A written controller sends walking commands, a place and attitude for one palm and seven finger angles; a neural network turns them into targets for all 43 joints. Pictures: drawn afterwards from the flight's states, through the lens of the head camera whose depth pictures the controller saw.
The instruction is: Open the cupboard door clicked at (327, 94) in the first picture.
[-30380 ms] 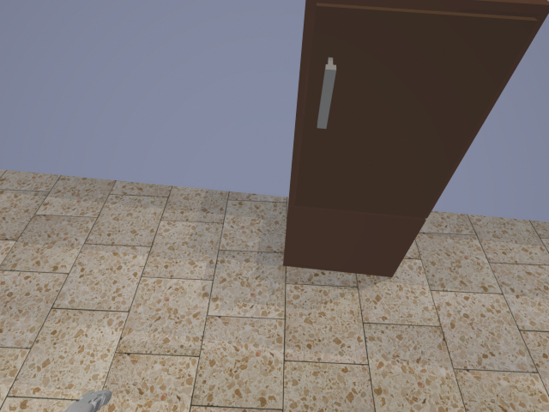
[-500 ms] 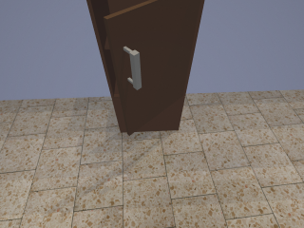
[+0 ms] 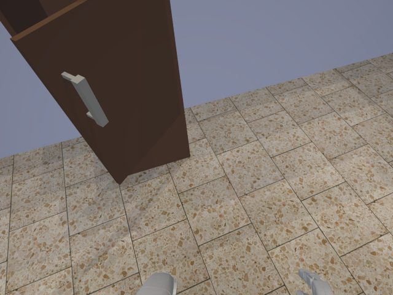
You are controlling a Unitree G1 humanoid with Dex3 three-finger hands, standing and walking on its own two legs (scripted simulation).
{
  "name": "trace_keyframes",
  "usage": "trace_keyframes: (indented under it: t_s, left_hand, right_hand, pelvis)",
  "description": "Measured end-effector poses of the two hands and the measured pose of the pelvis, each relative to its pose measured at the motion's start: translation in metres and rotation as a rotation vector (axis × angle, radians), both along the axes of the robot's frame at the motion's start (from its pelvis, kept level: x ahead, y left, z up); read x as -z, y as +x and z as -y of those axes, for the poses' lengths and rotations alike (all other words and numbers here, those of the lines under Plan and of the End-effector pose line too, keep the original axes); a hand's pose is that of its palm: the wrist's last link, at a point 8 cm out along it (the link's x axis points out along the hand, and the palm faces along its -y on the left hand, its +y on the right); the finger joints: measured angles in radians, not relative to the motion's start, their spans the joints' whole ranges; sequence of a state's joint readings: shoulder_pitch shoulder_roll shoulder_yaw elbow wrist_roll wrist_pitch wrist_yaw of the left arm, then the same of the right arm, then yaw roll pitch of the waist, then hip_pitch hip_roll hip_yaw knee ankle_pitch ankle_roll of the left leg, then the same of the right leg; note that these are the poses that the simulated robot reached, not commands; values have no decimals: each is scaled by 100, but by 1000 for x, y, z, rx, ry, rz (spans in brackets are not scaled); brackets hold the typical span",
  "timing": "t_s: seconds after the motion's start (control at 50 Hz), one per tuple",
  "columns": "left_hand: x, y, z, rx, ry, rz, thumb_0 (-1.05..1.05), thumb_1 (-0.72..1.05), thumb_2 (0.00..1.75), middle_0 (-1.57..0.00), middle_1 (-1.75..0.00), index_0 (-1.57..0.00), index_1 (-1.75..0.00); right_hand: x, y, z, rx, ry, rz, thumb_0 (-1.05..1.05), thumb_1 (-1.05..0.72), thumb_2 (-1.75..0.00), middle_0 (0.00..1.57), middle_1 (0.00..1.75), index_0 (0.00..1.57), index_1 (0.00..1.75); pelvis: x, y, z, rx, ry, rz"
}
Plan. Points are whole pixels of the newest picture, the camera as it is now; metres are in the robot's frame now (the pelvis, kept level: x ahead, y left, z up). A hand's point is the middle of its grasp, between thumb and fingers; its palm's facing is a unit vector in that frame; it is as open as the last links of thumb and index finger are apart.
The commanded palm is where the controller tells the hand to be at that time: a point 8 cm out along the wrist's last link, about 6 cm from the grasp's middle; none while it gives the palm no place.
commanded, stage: walk to a spot facing it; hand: left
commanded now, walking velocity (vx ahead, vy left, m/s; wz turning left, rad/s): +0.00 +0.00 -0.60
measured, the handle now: (85, 100) +0.50 +0.32 +0.07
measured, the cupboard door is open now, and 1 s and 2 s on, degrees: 40 40 40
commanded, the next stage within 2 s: none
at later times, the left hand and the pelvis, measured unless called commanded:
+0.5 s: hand (121, 264) +0.19 +0.22 -0.17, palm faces -0.29 -0.92 -0.25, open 7.4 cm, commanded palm none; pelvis +0.03 +0.03 -0.01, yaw -18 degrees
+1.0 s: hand (160, 241) +0.25 +0.13 -0.19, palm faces -0.58 -0.80 -0.17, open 7.4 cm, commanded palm none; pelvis +0.06 +0.03 -0.01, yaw -37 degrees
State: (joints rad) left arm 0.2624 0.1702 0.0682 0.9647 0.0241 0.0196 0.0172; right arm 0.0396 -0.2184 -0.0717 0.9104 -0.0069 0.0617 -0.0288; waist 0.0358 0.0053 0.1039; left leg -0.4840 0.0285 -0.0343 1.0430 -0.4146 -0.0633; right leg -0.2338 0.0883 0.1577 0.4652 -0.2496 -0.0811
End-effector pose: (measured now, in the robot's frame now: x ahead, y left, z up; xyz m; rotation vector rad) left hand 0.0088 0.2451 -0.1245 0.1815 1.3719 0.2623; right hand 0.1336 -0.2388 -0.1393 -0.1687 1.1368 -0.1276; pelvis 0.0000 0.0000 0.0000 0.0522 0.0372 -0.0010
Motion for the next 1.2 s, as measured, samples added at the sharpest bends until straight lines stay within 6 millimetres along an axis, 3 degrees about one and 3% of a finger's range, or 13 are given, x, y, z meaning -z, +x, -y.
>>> trace_keyframes:
  t_s: [0.12,0.22,0.28,0.38,0.46,0.56,0.62,0.68,0.78,0.94,1.1,1.2]
  left_hand:
    - [6,21,-12,56,-18,4,0,90,90,-20,-30,-20,-30]
    - [20,46,-36,114,-32,-2,0,90,90,-20,-30,-20,-30]
    - [32,71,-50,161,-38,16,0,90,90,-20,-30,-20,-30]
    - [24,122,-53,262,-42,70,1,90,90,-20,-30,-20,-30]
    - [15,164,-36,367,-45,113,1,91,90,-20,-30,-19,-30]
    - [14,212,6,510,-32,181,1,91,90,-20,-30,-19,-30]
    - [11,227,29,569,-22,211,0,91,90,-20,-30,-19,-30]
    - [8,230,45,602,-28,200,0,90,90,-20,-30,-20,-30]
    - [11,232,63,658,-70,164,0,90,90,-20,-30,-20,-30]
    - [35,253,65,706,-142,122,1,90,90,-20,-30,-20,-30]
    - [20,282,76,788,-140,108,1,90,90,-20,-30,-20,-30]
    - [14,294,105,882,-119,101,1,91,90,-20,-30,-19,-30]
  right_hand:
    - [-9,9,-10,42,-12,41,1,-91,-90,20,30,20,30]
    - [-14,2,-23,96,-40,71,1,-91,-90,20,30,20,30]
    - [-9,-16,-26,125,-75,59,0,-91,-90,20,30,20,30]
    - [-13,-70,-28,183,-88,-59,0,-91,-90,20,30,21,30]
    - [-9,-115,-22,273,-76,-142,1,-90,-90,20,30,21,30]
    - [12,-170,-5,409,-41,-207,1,-90,-90,20,30,21,30]
    - [20,-190,5,483,-33,-242,1,-90,-90,20,30,21,30]
    - [13,-192,9,528,-32,-231,1,-91,-90,20,30,20,30]
    - [-1,-178,8,577,-36,-152,1,-91,-90,20,30,20,30]
    - [-5,-158,-20,630,-73,-71,0,-91,-90,20,30,20,30]
    - [-15,-184,-52,713,-36,-136,0,-90,-90,20,30,21,30]
    - [-5,-213,-58,810,9,-159,0,-90,-90,20,30,21,30]
  pelvis:
    - [0,7,-13,69,-11,-7]
    - [7,16,-32,126,-37,-18]
    - [16,20,-42,161,-57,-13]
    - [8,24,-41,226,-73,-11]
    - [6,27,-37,282,-88,-11]
    - [20,31,-18,358,-64,-1]
    - [23,30,-13,400,-65,10]
    - [16,31,-11,438,-55,15]
    - [9,36,-12,500,-43,12]
    - [19,56,-31,591,-80,-14]
    - [4,66,-25,703,-89,-22]
    - [6,66,-12,778,-78,-23]
